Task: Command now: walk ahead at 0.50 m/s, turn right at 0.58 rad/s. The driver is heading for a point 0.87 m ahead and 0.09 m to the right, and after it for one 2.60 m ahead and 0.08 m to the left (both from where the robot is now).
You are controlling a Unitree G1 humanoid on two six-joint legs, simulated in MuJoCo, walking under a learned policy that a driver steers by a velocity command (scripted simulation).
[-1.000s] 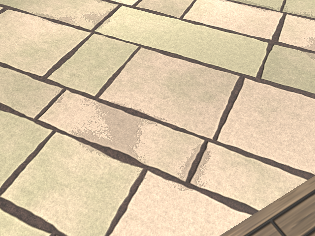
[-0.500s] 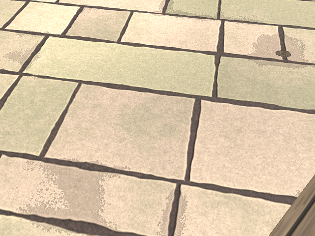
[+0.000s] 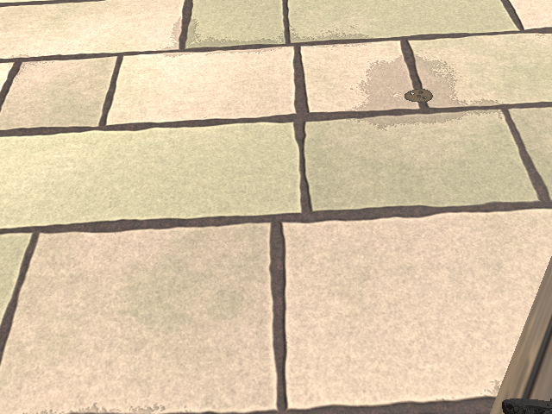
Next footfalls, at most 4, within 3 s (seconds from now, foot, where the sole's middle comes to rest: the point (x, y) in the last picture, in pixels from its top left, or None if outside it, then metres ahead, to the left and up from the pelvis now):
0.20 left None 0.31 0.14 -0.78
0.72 right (405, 407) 0.49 -0.21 -0.78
1.28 left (359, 268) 0.87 -0.12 -0.78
1.74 right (435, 244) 0.95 -0.34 -0.78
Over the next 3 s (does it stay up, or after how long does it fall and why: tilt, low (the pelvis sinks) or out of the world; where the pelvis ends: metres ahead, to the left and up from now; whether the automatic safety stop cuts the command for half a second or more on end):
stays up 0.87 -0.21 -0.01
